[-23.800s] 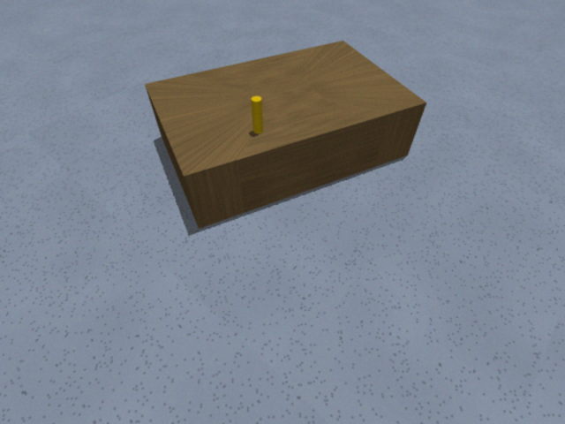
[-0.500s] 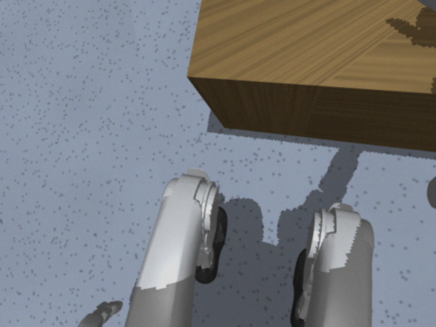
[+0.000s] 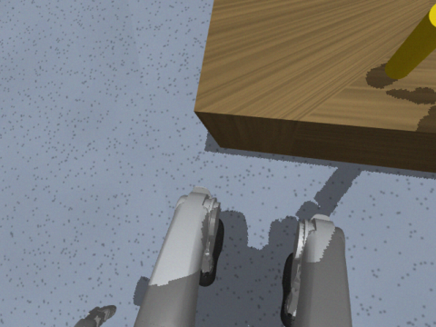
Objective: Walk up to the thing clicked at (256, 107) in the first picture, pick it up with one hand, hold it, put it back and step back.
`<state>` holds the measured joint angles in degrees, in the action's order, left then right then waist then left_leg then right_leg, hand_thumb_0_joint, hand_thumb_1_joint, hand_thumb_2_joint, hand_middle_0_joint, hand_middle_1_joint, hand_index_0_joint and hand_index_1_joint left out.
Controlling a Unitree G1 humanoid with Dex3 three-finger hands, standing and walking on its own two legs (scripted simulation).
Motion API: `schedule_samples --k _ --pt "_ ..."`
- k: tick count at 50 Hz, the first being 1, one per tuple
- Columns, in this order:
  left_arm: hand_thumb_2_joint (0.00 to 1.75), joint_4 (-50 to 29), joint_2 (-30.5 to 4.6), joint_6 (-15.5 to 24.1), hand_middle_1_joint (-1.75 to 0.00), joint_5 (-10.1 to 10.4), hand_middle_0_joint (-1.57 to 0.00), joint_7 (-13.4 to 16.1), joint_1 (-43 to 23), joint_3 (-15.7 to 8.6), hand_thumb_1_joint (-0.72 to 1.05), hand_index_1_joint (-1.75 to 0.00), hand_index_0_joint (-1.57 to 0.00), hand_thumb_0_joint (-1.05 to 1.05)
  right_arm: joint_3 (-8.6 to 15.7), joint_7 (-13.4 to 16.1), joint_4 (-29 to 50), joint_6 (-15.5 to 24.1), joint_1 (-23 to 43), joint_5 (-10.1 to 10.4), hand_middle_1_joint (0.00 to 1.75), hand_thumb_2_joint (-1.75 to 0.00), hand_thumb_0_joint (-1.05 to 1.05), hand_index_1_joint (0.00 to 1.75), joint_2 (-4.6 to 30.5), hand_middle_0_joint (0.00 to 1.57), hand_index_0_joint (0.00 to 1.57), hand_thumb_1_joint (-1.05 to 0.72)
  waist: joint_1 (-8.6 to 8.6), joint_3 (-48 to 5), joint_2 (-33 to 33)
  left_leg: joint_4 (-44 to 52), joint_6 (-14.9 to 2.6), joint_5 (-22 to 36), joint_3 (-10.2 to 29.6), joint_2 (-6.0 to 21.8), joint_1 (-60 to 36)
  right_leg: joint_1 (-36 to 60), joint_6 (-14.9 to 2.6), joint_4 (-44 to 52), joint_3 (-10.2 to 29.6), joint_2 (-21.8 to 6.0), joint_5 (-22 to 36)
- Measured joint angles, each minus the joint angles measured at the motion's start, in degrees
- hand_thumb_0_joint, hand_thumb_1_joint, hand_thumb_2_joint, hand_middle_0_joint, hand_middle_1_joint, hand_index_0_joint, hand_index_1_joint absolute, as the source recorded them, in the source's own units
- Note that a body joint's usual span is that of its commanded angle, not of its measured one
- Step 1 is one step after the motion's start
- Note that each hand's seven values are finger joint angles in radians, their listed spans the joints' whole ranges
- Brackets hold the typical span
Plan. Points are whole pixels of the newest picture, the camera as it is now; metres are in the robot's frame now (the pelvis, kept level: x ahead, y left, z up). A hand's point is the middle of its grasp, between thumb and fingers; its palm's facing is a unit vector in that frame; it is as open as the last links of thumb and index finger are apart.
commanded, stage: home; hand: right
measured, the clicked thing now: (417, 46) +0.59 -0.22 -0.07
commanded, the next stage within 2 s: none
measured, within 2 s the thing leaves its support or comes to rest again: neither
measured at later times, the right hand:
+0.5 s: hand out of the picture +0.46 -0.28 +0.10, palm faces +0.16 +0.90 -0.40, open 17.1 cm
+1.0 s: hand out of the picture +0.29 -0.17 +0.17, palm faces +0.16 +0.95 -0.27, open 17.3 cm
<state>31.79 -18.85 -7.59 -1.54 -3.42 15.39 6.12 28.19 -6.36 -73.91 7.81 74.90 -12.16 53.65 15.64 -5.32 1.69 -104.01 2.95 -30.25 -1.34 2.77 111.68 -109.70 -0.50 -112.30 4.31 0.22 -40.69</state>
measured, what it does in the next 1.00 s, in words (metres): rises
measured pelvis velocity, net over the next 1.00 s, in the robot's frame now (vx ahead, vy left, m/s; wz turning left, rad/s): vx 0.09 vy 0.02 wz -0.05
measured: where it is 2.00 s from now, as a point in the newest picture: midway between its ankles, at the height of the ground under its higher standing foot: (248, 282)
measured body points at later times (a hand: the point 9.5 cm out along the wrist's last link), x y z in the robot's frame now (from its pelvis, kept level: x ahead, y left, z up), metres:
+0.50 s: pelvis +0.04 +0.00 +0.17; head +0.20 -0.03 +0.59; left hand +0.10 +0.27 +0.05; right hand +0.45 -0.33 +0.13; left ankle +0.12 +0.15 -0.44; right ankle +0.05 -0.11 -0.44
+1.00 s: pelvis +0.09 +0.02 +0.26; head +0.13 +0.03 +0.70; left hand +0.24 +0.26 +0.15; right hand +0.28 -0.22 +0.19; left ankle +0.12 +0.15 -0.44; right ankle +0.05 -0.11 -0.44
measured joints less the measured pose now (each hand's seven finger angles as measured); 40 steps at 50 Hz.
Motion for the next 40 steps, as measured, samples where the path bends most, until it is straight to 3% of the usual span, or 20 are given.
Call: schedule_samples --k 4,10,16,22,28,34,40 --pt "0.9 -0.58 0.87 -1.45 -0.31 0.5 -0.22 -0.99 0.46 0.06 0.88 -0.32 -0.22 0.0 1.77 1.79 3.97 -3.1 -3.8 -2.24 0.08 -0.09 -0.01 0.08 -0.23 0.12 0.11 0.39 -1.0 0.2 -0.43 4.01 -0.03 0.67 -0.07 -0.45 -3.75 3.82 0.05 4.0 -0.22 -0.6 0.6" --pt "0.9 0.59 2.48 -1.79 -0.3 0.7 -0.21 -1.05 1.07 -1.1 0.89 -0.31 -0.21 0.0 1.22 5.08 5.94 -4.02 -9.07 -1.74 0.07 -0.09 -0.01 0.07 -0.72 0.08 0.08 0.44 -2.96 -0.36 -0.45 11.23 -0.37 1.42 -0.57 -0.96 -12.19 12.09 0.16 11.16 -0.21 -1.33 1.44" --pt "0.9 2.07 2.57 -1.53 -0.29 1.48 -0.21 -0.66 1.58 -2.31 0.9 -0.3 -0.2 0.0 -3.15 5.88 7.99 -5.0 -17.9 0.81 0.07 -0.1 -0.01 0.07 -6.05 0.07 0.06 0.45 -5.44 -1.47 0.17 19.06 -0.62 2.36 -0.92 -1.34 -21.93 21.67 0.26 19.1 -0.34 -1.89 2.62" --pt "0.9 1.16 3.06 -1.53 -0.29 3.05 -0.2 0.41 1.93 -3.96 0.9 -0.3 -0.2 0.01 -7.5 5.96 19.08 -8.1 -35.69 4.41 0.07 -0.1 -0.01 0.07 -17.63 0.07 0.06 0.46 -7.34 -2.01 0.06 27.58 -0.7 3.7 -0.7 -1.87 -33.0 33.07 0.47 28.22 -1.06 -2.57 4.27" --pt "0.9 0.75 4.66 -0.15 -0.29 4.38 -0.2 4.04 1.56 -4.31 0.9 -0.3 -0.2 0.01 -11.98 9.36 29.92 -9.37 -51.16 7.83 0.07 -0.09 -0.01 0.07 -27.7 0.07 0.06 0.48 -8.63 -1.79 -1.31 37.82 -1.34 5.51 -1.28 -2.16 -46.78 46.85 1.16 39.31 -1.01 -2.97 6.9" --pt "0.9 1.38 4.98 2.68 -0.29 3.91 -0.2 7.52 1.1 -4.22 0.9 -0.3 -0.2 0.01 -15.63 12.69 31.14 -9.64 -58.84 10.33 0.06 -0.08 -0.01 0.07 -31.78 0.07 0.07 0.49 -10.36 -1.92 -1.53 46.18 -2.04 6.99 -1.82 -2.14 -58.64 58.76 1.68 48.7 -0.89 -3.0 9.38" --pt "0.9 1.85 4.85 4.38 -0.29 4.01 -0.2 8.72 0.51 -5.12 0.9 -0.3 -0.2 0.01 -19.89 13.59 35.09 -10.96 -66.47 12.35 0.06 -0.08 -0.01 0.07 -35.24 0.07 0.06 0.5 -12.17 -1.35 -0.46 51.24 -2.23 7.69 -1.48 -1.85 -67.19 67.9 1.87 55.19 -1.5 -2.73 10.96"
